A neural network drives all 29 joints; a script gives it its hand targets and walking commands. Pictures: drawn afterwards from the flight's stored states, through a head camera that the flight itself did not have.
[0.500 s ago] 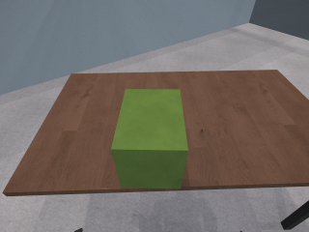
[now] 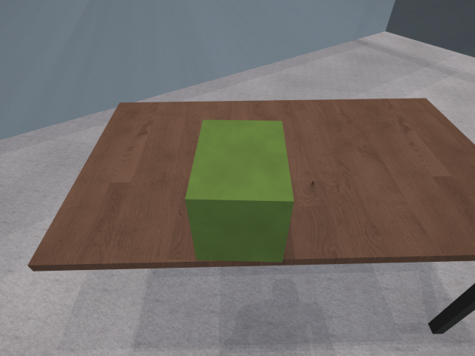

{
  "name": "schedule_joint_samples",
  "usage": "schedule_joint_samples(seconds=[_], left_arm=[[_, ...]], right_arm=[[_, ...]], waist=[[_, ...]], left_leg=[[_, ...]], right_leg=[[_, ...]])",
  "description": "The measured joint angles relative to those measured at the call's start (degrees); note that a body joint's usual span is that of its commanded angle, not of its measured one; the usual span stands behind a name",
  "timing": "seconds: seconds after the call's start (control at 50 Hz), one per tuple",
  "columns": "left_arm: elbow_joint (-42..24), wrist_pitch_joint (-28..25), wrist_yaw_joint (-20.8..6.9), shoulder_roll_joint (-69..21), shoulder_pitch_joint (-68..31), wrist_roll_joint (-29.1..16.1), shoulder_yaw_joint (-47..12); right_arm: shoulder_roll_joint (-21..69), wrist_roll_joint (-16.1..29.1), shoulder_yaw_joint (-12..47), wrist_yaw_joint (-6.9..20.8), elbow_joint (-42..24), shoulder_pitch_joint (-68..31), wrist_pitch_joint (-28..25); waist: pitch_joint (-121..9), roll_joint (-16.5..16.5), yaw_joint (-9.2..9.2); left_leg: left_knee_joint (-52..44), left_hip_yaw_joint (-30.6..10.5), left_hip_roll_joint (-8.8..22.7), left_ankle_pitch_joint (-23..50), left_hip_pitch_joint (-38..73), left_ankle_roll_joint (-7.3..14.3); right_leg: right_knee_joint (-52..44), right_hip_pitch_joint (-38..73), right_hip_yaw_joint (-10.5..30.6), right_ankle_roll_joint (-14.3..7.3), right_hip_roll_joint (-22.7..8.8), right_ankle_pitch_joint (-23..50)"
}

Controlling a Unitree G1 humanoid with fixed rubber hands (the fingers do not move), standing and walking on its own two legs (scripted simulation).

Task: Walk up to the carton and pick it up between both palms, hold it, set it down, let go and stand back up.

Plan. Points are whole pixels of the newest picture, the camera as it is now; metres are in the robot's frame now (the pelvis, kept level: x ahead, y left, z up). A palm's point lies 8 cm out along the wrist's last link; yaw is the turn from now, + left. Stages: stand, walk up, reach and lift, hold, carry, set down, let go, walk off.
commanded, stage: stand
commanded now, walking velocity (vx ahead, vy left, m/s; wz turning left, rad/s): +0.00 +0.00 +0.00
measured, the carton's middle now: (240, 187) +0.52 -0.01 -0.03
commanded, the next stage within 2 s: none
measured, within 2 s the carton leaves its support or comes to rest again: neither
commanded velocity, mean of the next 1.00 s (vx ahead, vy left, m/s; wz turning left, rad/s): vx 0.00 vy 0.00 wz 0.00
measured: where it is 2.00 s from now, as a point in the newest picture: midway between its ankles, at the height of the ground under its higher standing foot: outside the picture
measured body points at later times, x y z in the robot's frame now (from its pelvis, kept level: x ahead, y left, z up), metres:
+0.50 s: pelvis -0.06 +0.00 +0.00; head -0.09 +0.00 +0.45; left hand -0.09 +0.24 -0.15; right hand -0.06 -0.24 -0.16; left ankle +0.05 +0.10 -0.73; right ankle +0.04 -0.13 -0.73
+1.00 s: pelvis -0.13 +0.00 +0.00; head -0.15 -0.02 +0.45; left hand -0.25 +0.21 -0.14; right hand -0.10 -0.24 -0.16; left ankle -0.17 +0.14 -0.70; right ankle -0.11 -0.09 -0.74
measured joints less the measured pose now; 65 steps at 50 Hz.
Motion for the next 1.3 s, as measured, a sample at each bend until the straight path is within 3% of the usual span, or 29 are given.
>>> schedule_joint_samples(seconds=[0.4, 0.56, 0.6, 0.66, 0.68, 0.72, 0.74, 0.78, 0.82, 0.86, 0.94, 1.0, 1.04, 1.08, 1.16, 1.3], left_arm=[[2.07, 0.60, 0.53, -0.07, 1.93, -0.19, 0.31], [1.47, 1.35, 0.45, -0.16, 1.23, 0.04, 0.85], [1.24, 1.54, 0.31, -0.09, 1.16, 0.31, 1.26], [1.94, 1.86, -0.06, -0.27, 2.18, 1.26, 2.14], [1.94, 1.70, 0.04, -0.35, 3.18, 1.24, 2.32], [1.29, 0.56, 1.08, 0.24, 6.52, 1.36, 2.33], [2.58, 0.87, 1.61, -0.53, 6.90, 1.68, 2.12], [5.96, 2.38, 1.74, -1.85, 7.93, 1.82, 1.41], [8.52, 3.16, 1.52, -2.71, 9.53, 1.21, 1.12], [9.36, 3.12, 1.65, -3.36, 10.58, 0.70, 1.00], [8.20, 1.43, 1.96, -3.94, 9.28, 0.49, 1.16], [6.43, 0.62, 1.74, -3.96, 6.52, 0.89, 1.61], [5.81, 0.42, 1.54, -3.94, 5.04, 0.96, 1.78], [5.82, 0.45, 1.24, -3.87, 4.16, 0.57, 1.84], [6.37, 0.80, 0.62, -2.31, 2.53, 0.16, 1.69], [5.43, -0.11, 0.51, -0.86, -1.91, 0.28, 1.50]], right_arm=[[0.06, -0.09, -1.92, -0.05, 0.81, -0.05, 1.22], [0.07, -0.67, -2.73, 0.20, 0.30, -1.36, 1.92], [0.09, -0.95, -3.35, 0.20, 0.22, -1.70, 2.29], [-0.14, -1.91, -4.89, -0.59, 1.27, -2.51, 3.78], [-0.41, -1.93, -5.21, -0.99, 1.91, -2.86, 4.33], [-0.53, -1.09, -4.82, -1.39, 2.10, -4.10, 5.00], [-1.09, -1.10, -4.89, -1.35, 1.83, -5.34, 4.96], [-1.58, -1.97, -5.49, -0.65, 1.48, -5.75, 4.94], [-1.40, -2.25, -5.43, 0.46, 1.39, -5.40, 4.59], [-0.97, -1.83, -4.89, 1.09, 1.18, -4.52, 3.89], [-0.12, -0.98, -3.39, 0.70, 0.85, -2.35, 3.23], [0.20, -0.51, -2.49, 0.04, 0.78, -1.12, 2.94], [0.41, -0.28, -2.19, -0.23, 1.00, -0.90, 2.59], [0.58, -0.39, -1.94, -0.48, 1.09, -0.83, 1.81], [2.71, -0.26, -0.82, -0.80, 1.43, -0.34, 0.51], [3.73, 0.34, 0.42, -1.10, 2.20, 0.55, -0.08]], waist=[[-0.80, -0.36, -0.02], [-0.54, -0.28, -0.06], [-0.10, -0.15, -0.23], [-0.57, 0.89, -0.02], [-1.26, 1.06, 0.55], [-2.95, -1.65, 2.76], [-2.11, -0.79, 3.29], [-2.09, 1.45, 2.93], [-3.17, 1.93, 2.98], [-4.25, 1.67, 2.40], [-4.17, 0.77, 2.40], [-1.99, 0.70, 3.61], [-0.50, 0.71, 4.24], [0.63, 0.76, 3.94], [1.88, -2.39, 2.45], [1.64, -1.86, 1.15]], left_leg=[[0.66, -0.82, -1.49, -2.10, -5.89, -0.26], [1.08, -1.25, -1.47, -6.08, -8.22, -0.60], [1.05, -1.21, -1.31, -5.99, -8.71, -0.37], [-0.28, -0.25, -0.27, -1.60, -8.99, -0.55], [0.54, 0.39, -0.12, -2.17, -9.90, -1.09], [9.32, 1.39, -1.94, -12.00, -15.84, -1.89], [15.47, -1.23, -2.23, -14.33, -18.44, -1.96], [28.02, -5.74, -3.09, -14.06, -21.61, -2.42], [38.75, -6.89, -3.28, -10.38, -21.60, -2.76], [42.13, -6.45, -2.84, -9.52, -18.78, -3.30], [31.04, -3.39, -0.35, -14.84, -9.96, -4.57], [19.28, -2.12, 0.75, -17.10, -4.63, -4.58], [11.28, -1.81, 1.00, -14.72, -1.38, -3.94], [2.05, -1.83, 1.18, -7.90, 2.18, -2.59], [0.81, -1.34, -0.75, -6.80, 3.03, -0.55], [-2.17, -1.36, -1.02, -7.13, 5.46, 0.04]], right_leg=[[3.13, -7.01, 3.03, 0.04, 0.54, -3.48], [4.99, -9.89, 3.90, -0.32, 1.27, -10.28], [8.92, -11.19, 3.31, -1.09, 1.64, -13.91], [23.62, -11.01, -1.47, -2.79, 2.63, -16.74], [23.78, -8.50, -2.70, -3.41, 2.58, -16.76], [13.96, -3.69, 0.29, -3.21, 1.14, -19.23], [14.95, -4.99, 0.17, -3.51, 1.55, -14.60], [16.42, -5.34, -1.95, -4.64, 2.25, -12.24], [13.42, -3.73, -2.07, -5.02, 2.43, -10.74], [9.03, -1.93, -2.01, -4.56, 2.07, -8.37], [3.35, -0.72, -1.74, -4.30, 1.38, -5.18], [2.39, -1.35, -2.36, -3.65, 0.98, -4.06], [2.56, -2.07, -2.63, -3.04, 0.89, -3.93], [3.87, -3.19, -2.93, -2.36, 0.98, -4.42], [4.44, -3.14, -1.33, -1.30, -0.41, -4.99], [0.66, -0.40, -1.08, -0.42, -0.54, -4.45]])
